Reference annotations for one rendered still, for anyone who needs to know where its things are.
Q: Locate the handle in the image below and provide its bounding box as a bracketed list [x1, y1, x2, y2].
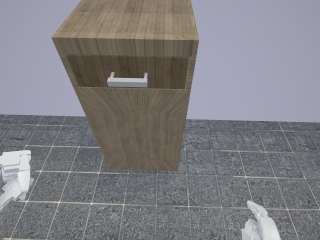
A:
[107, 72, 148, 88]

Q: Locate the robot right hand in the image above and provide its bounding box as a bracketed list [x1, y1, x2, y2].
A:
[241, 200, 281, 240]

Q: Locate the robot left hand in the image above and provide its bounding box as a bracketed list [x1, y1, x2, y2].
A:
[0, 150, 34, 212]

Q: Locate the drawer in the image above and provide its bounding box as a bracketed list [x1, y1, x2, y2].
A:
[66, 54, 189, 89]

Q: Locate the cabinet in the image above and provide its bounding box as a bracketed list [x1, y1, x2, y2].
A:
[51, 0, 199, 171]

